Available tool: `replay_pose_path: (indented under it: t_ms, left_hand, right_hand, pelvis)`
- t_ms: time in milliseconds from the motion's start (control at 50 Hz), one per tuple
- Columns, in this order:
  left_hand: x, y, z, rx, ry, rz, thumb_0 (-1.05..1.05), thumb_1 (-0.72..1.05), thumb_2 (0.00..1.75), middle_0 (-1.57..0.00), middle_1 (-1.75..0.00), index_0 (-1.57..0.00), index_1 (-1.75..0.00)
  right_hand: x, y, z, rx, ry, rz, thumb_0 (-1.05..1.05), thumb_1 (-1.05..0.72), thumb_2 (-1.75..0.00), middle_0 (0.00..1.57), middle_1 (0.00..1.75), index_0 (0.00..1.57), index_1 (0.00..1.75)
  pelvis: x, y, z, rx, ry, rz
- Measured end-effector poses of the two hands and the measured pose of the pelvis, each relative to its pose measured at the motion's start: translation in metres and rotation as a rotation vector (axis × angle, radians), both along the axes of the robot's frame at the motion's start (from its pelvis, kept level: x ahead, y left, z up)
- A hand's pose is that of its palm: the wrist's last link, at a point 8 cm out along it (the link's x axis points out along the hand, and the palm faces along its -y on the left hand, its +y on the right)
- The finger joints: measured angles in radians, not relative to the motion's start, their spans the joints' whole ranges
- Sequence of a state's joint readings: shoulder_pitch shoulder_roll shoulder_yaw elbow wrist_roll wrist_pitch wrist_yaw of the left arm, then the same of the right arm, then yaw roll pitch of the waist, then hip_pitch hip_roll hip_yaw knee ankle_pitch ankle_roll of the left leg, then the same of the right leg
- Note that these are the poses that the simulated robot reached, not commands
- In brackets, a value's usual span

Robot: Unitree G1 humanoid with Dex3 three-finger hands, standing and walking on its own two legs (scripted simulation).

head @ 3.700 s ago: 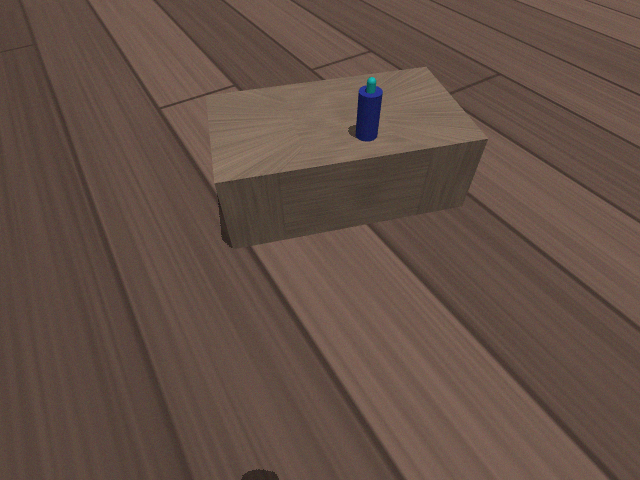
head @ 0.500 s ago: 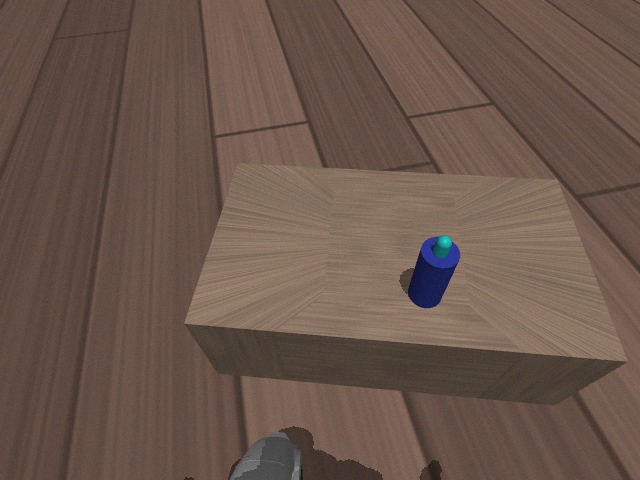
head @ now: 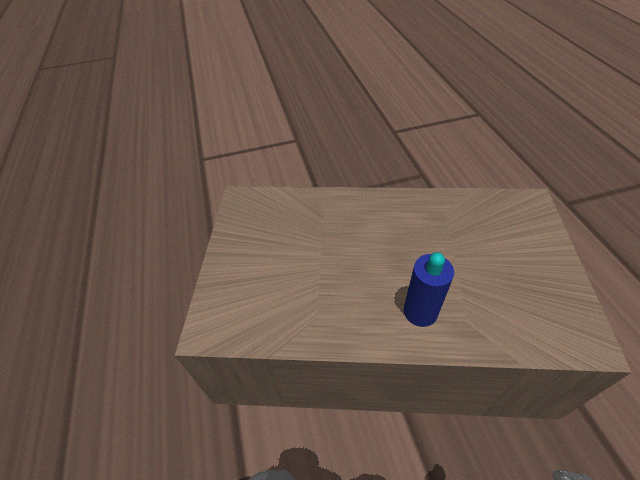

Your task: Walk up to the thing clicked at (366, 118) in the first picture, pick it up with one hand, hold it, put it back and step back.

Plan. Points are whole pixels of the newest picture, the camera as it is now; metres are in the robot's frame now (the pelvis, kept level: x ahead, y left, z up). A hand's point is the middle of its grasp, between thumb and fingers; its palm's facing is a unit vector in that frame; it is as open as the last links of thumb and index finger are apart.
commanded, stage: walk up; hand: right
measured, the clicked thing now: (428, 286) +0.54 -0.19 -0.28
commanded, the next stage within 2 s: stand in 1.34 s
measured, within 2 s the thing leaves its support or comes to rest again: neither
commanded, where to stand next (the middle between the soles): +0.09 +0.02 m, yaw +0 degrees
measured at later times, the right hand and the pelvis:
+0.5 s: hand out of the picture +0.11 -0.25 -0.13, palm faces -0.01 +0.94 -0.35, open 7.4 cm; pelvis +0.02 +0.01 +0.02, yaw +0 degrees
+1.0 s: hand out of the picture +0.12 -0.24 -0.13, palm faces -0.02 +0.95 -0.32, open 7.4 cm; pelvis +0.04 +0.01 +0.03, yaw +0 degrees
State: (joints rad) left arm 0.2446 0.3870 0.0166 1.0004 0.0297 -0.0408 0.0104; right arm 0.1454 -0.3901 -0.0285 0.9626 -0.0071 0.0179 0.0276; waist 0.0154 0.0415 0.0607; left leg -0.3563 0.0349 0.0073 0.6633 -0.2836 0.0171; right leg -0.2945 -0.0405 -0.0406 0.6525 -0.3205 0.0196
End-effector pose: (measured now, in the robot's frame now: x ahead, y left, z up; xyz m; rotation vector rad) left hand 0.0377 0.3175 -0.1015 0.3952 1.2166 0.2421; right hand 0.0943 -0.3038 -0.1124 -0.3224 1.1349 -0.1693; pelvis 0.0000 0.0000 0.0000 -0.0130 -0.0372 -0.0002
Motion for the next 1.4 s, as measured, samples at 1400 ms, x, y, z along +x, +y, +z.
replay_pose_path:
  t_ms: [1400]
  left_hand:
    - [0.087, -0.015, 0.008, -0.078, -0.019, 0.011, 0.01, 0.9, 0.9, -0.2, -0.3, -0.21, -0.3]
  right_hand:
    - [0.029, 0.012, 0.021, -0.004, 0.085, -0.051, 0.01, -0.9, -0.9, 0.21, 0.3, 0.21, 0.3]
  pelvis:
    - [0.044, 0.004, 0.026, 0.014, 0.005, 0.008]
